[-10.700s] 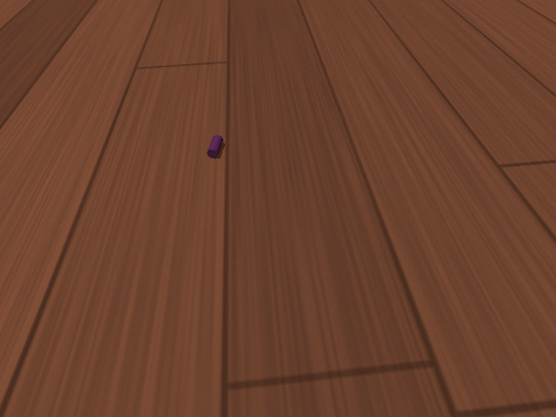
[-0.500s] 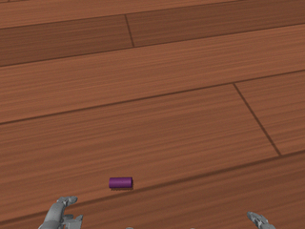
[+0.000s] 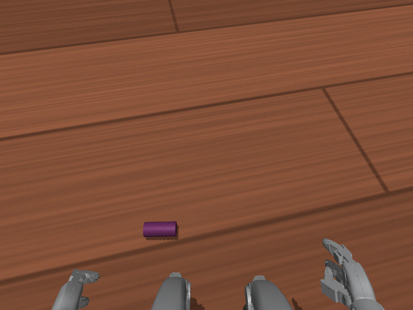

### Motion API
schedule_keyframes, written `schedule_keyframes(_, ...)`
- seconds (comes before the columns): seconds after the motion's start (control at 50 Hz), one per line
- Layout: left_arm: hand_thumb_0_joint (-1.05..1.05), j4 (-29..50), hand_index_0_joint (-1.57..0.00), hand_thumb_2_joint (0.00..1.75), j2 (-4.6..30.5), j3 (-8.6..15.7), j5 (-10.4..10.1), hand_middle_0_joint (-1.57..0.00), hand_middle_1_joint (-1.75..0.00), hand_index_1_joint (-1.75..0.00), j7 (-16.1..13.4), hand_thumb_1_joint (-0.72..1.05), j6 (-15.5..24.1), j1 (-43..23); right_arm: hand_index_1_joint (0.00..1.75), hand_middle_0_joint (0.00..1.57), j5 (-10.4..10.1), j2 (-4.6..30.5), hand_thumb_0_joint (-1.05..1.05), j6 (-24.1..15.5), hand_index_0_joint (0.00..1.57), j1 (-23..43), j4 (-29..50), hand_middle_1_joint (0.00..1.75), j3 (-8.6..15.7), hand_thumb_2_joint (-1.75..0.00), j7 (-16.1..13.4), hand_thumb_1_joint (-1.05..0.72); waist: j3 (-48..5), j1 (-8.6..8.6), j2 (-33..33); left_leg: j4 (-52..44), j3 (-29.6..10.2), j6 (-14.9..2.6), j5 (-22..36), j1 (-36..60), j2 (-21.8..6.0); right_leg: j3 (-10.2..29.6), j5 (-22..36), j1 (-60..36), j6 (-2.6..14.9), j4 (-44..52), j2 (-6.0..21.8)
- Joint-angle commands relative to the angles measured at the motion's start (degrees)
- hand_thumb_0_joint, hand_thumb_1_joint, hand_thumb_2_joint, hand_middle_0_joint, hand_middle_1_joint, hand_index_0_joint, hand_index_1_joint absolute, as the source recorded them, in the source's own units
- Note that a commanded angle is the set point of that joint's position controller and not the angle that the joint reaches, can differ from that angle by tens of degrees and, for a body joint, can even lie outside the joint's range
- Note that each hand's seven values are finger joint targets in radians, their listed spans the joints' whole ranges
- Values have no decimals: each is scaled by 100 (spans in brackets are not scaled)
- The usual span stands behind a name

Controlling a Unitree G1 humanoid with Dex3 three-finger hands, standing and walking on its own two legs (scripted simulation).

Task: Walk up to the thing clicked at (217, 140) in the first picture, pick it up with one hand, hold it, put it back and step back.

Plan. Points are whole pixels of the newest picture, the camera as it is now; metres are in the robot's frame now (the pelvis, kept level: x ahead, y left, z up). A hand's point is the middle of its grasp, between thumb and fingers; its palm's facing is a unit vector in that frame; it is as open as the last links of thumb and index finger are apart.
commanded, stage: rise first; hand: left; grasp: from above
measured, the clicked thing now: (160, 229) +0.42 +0.22 -0.65
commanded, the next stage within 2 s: none
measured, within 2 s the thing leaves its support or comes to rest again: neither
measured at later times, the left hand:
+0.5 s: hand (116, 270) +0.23 +0.28 -0.32, palm faces -0.43 -0.50 -0.75, open 14.1 cm
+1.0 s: hand (130, 244) +0.32 +0.28 -0.45, palm faces -0.47 -0.13 -0.87, open 14.1 cm
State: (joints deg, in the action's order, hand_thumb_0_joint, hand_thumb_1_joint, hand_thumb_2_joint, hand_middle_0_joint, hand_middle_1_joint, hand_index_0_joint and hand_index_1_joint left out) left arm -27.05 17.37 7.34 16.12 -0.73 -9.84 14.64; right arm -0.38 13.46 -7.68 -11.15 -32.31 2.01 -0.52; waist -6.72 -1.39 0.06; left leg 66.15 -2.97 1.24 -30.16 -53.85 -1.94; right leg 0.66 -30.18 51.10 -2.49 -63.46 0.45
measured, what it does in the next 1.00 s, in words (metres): lowers itself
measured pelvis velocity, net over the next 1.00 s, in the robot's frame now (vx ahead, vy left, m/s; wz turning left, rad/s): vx -0.09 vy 0.00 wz -0.08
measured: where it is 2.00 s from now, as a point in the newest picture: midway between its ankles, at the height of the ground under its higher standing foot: outside the picture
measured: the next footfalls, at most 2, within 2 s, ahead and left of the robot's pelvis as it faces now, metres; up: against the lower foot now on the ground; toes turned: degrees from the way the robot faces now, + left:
none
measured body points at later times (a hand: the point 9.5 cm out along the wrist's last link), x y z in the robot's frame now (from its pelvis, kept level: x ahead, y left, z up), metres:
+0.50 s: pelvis -0.05 -0.01 -0.17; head +0.14 +0.02 +0.24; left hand +0.25 +0.30 -0.27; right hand +0.15 -0.27 -0.28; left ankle +0.01 +0.13 -0.65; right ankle +0.00 -0.15 -0.65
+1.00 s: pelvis -0.09 +0.00 -0.30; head +0.12 +0.04 +0.10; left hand +0.34 +0.29 -0.40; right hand -0.04 -0.29 -0.42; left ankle +0.01 +0.13 -0.65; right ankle +0.00 -0.15 -0.65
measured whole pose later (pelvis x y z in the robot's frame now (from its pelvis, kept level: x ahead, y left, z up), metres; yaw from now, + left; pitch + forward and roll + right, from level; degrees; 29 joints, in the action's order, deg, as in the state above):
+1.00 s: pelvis -0.09 +0.00 -0.30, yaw -5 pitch +32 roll -6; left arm -66.2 38.1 7.5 63.4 -14.2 15.7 -37.9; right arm 3.7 15.6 -2.2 -10.1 -43.3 1.1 5.1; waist -6.5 -7.0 0.0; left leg 127.6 -8.5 2.5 -36.9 -123.4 0.2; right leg -0.4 -38.0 119.2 -3.3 -124.3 -2.1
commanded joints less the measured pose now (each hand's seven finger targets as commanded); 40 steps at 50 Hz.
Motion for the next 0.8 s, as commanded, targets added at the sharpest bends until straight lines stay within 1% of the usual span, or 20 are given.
schedule_keyframes(0.0, 0, 1189, -8, 97, 1026, 398, 159, -9, -105, -105, -170, -59, 63, 288, 30, 20, 15, 848, 0, -325, 20, -44, 813, 30, 366, -91, -50, -95, -1605, -14, -578, -503, 129, -117, 2126, 1053, 56, -282, 1643, -220, 327, 249, -128)
schedule_keyframes(0.06, 0, 1187, -9, 97, 1000, 321, 283, -9, -105, -105, -193, -58, 91, 46, 30, 20, 37, 884, 0, -371, 20, 20, 806, 30, 367, -91, -10, -94, -1575, -96, -593, -235, 26, -99, 1962, 700, 19, -309, 1434, 288, 336, -150, -129)
schedule_keyframes(0.1, 0, 973, -8, 98, 997, 233, 473, -8, -104, -104, -197, -59, 177, -119, 30, 20, 28, 898, 0, -404, 20, 109, 823, 30, 352, -91, 20, -93, -1580, -142, -508, 38, -5, -108, 1682, 328, 48, -308, 1244, 663, 345, -417, -134)
schedule_keyframes(0.18, 0, 545, -8, 99, 1183, 276, 946, -9, -103, -104, -278, -59, 556, -824, 30, 20, 25, 952, 0, -508, 20, 209, 740, 30, 379, -91, 100, -92, -1749, -172, -395, 708, 71, -136, 907, -597, 155, -246, 790, 1353, 344, -979, -114)
schedule_keyframes(0.2, 0, 454, -9, 98, 1334, 357, 1078, -10, -104, -104, -304, -58, 670, -908, 30, 20, 20, 947, 0, -528, 20, 238, 693, 30, 387, -91, 109, -93, -1903, -77, -350, 903, 117, -150, 897, -743, 170, -232, 798, 1435, 336, -1121, -112)
schedule_keyframes(0.22, 0, 411, -8, 98, 1365, 284, 1245, -9, -104, -104, -340, -57, 794, -1081, 30, 20, 9, 991, 0, -546, 20, 238, 665, 30, 402, -90, 129, -91, -2081, -125, -406, 1070, 129, -145, 922, -844, 174, -211, 817, 1617, 344, -1305, -117)
schedule_keyframes(0.3, 0, 55, -11, 97, 1635, 281, 1724, -12, -103, -103, -500, -54, 1238, -1716, 30, 20, 26, 1110, 0, -574, 20, 272, 429, 30, 455, -91, 221, -92, -2655, -66, -542, 1777, 110, -144, 1207, -1350, 188, -223, 1007, 2304, 366, -2068, -124)
schedule_keyframes(0.34, 0, -42, -9, 100, 1955, 426, 1991, -10, -104, -105, -619, -57, 1441, -2135, 30, 20, 41, 1161, 0, -551, 20, 294, 326, 30, 478, -90, 241, -91, -2869, 20, -766, 2056, 94, -131, 1183, -1557, 174, -219, 943, 2710, 379, -2399, -130)
schedule_keyframes(0.38, 0, -300, -9, 100, 2014, 430, 2250, -10, -104, -105, -723, -57, 1544, -2291, 30, 20, 44, 1188, 0, -499, 20, 247, 166, 30, 507, -91, 255, -92, -3173, 41, -676, 2362, 113, -139, 1254, -1697, 172, -251, 1003, 2864, 379, -2652, -150)
schedule_keyframes(0.42, 0, -320, -9, 100, 2243, 482, 2445, -9, -106, -106, -819, -57, 1613, -2828, 30, 20, 66, 1237, 0, -439, 20, 198, 65, 30, 532, -91, 287, -92, -3535, 33, -720, 2688, 132, -149, 1434, -1856, 183, -264, 1154, 3007, 377, -2915, -154)
schedule_keyframes(0.46, 0, -684, -8, 101, 2144, 308, 2649, -9, -106, -107, -854, -59, 1658, -3227, 30, 20, 92, 1225, 0, -382, 20, 94, -94, 30, 556, -91, 311, -93, -3587, -57, -563, 3021, 159, -183, 1351, -2226, 188, -292, 1150, 3202, 356, -3072, -163)
schedule_keyframes(0.48, 0, -651, -8, 101, 2350, 367, 2742, -8, -106, -106, -892, -56, 1709, -3613, 30, 20, 99, 1248, 0, -356, 20, 56, -123, 30, 574, -91, 316, -91, -3672, -72, -476, 3159, 189, -211, 1129, -2462, 205, -268, 1018, 3231, 344, -3093, -176)
schedule_keyframes(0.5, 0, -881, -9, 102, 2323, 318, 2859, -9, -105, -106, -914, -59, 1744, -3757, 30, 20, 120, 1258, 0, -326, 20, -12, -203, 30, 560, -91, 327, -93, -3704, -110, -550, 3237, 178, -193, 1050, -2575, 207, -303, 960, 3340, 361, -3250, -175)
schedule_keyframes(0.52, 0, -948, -8, 101, 2600, 450, 2979, -8, -105, -105, -952, -56, 1785, -3976, 30, 20, 123, 1289, 0, -296, 20, 10, -214, 30, 591, -90, 329, -91, -3751, -25, -512, 3308, 185, -198, 757, -2730, 209, -307, 699, 3445, 364, -3298, -182)
schedule_keyframes(0.56, 0, -1281, -8, 102, 2836, 533, 3232, -8, -105, -105, -1004, -56, 1853, -4348, 30, 20, 137, 1328, 0, -219, 20, -48, -273, 30, 588, -91, 343, -91, -3818, 14, -614, 3441, 171, -178, 517, -2944, 211, -371, 453, 3669, 386, -3527, -185)
schedule_keyframes(0.58, 0, -1478, -8, 102, 2888, 576, 3312, -8, -105, -105, -1030, -55, 1884, -4404, 30, 20, 146, 1331, 0, -175, 20, -77, -290, 30, 589, -90, 351, -90, -3859, 26, -509, 3566, 200, -198, 497, -3060, 214, -384, 448, 3655, 374, -3574, -191)
schedule_keyframes(0.6, 0, -1618, -8, 102, 2822, 486, 3391, -8, -105, -106, -1040, -55, 1921, -4597, 30, 20, 155, 1322, 0, -127, 20, -127, -302, 30, 593, -90, 360, -90, -3910, -16, -358, 3651, 205, -219, 369, -3191, 222, -409, 334, 3737, 373, -3606, -211)
schedule_keyframes(0.68, 0, -2077, -6, 103, 2981, 354, 3683, -6, -105, -105, -1068, -53, 2121, -5271, 30, 20, 216, 1340, 0, 7, 20, -298, -511, 30, 569, -90, 389, -87, -3600, -173, -496, 3892, 172, -244, -209, -3624, 222, -516, -211, 4324, 381, -3881, -231)
schedule_keyframes(0.76, 0, -2282, -5, 105, 3484, 467, 4054, -6, -102, -103, -1218, -55, 2342, -5953, 30, 20, 250, 1382, 0, 178, 20, -353, -515, 30, 517, -90, 409, -88, -3614, -210, -605, 4139, 162, -253, -491, -3899, 243, -571, -501, 4631, 396, -4142, -267)
schedule_keyframes(0.78, 0, -2543, -5, 105, 3407, 424, 4123, -6, -102, -103, -1254, -55, 2372, -5964, 30, 20, 276, 1361, 0, 222, 20, -425, -603, 30, 479, -90, 417, -88, -3515, -257, -633, 4238, 168, -261, -538, -3962, 250, -586, -543, 4786, 395, -4185, -268)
